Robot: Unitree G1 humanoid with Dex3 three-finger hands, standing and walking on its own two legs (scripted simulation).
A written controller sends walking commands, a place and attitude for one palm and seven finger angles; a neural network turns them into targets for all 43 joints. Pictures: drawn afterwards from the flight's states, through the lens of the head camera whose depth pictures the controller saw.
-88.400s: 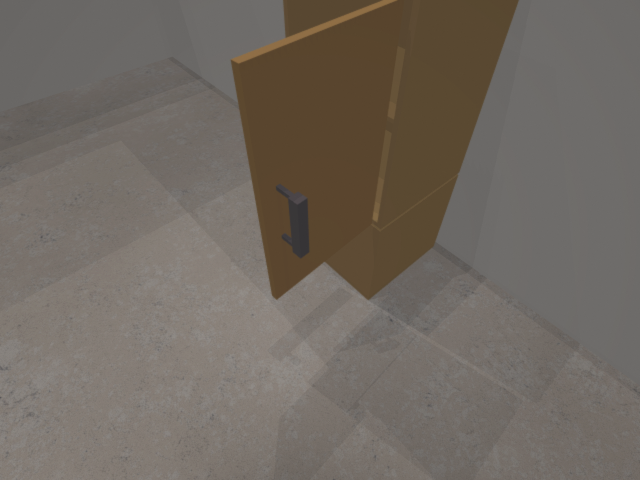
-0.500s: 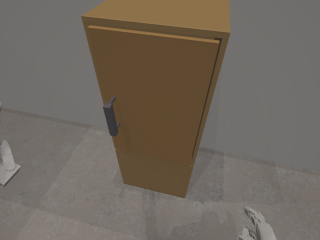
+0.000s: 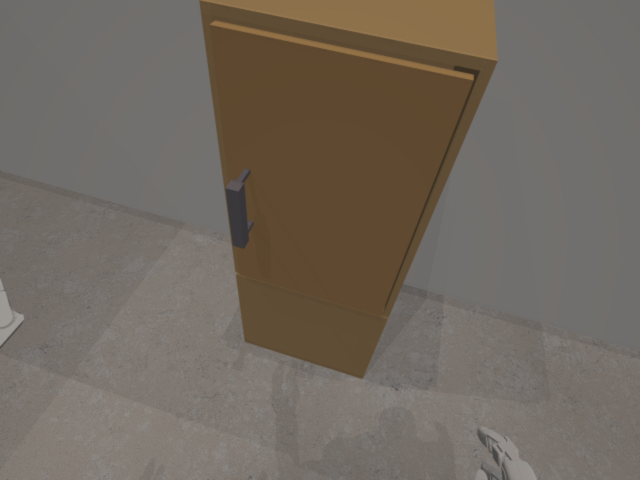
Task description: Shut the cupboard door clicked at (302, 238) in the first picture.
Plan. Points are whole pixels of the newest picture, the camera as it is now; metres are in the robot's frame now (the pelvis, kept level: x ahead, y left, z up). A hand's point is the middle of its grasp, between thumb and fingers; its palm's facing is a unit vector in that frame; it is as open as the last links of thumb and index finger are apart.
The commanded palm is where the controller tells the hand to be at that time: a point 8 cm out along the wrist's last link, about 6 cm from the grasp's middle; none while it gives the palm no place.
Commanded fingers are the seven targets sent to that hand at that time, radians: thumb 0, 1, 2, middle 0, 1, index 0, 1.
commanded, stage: step back with the hand held close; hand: left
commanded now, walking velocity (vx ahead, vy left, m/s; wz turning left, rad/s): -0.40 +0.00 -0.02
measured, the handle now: (242, 208) +0.59 +0.19 -0.06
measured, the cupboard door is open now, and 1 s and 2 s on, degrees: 0 0 0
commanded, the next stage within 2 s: stop stepping back and stand still in 0.22 s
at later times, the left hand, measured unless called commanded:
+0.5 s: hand out of the picture +0.07 +0.22 +0.17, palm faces +0.44 -0.78 -0.45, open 7.4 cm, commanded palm +0.01 +0.24 +0.19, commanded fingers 0.00 0.90 0.90 -0.20 -0.30 -0.20 -0.30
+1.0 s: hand out of the picture -0.06 +0.23 +0.18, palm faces +0.52 -0.79 -0.34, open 7.4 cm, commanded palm -0.11 +0.27 +0.19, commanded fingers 0.00 0.90 0.90 -0.20 -0.30 -0.20 -0.30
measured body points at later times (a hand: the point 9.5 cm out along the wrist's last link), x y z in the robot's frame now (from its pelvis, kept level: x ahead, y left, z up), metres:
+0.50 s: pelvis -0.15 -0.05 +0.01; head -0.15 -0.04 +0.46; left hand +0.04 +0.25 +0.19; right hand -0.01 -0.33 -0.07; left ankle -0.17 +0.07 -0.69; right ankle -0.19 -0.13 -0.73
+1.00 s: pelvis -0.24 -0.03 +0.00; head -0.28 -0.02 +0.45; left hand -0.09 +0.27 +0.19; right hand -0.10 -0.26 -0.09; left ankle -0.22 +0.10 -0.70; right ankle -0.21 -0.12 -0.73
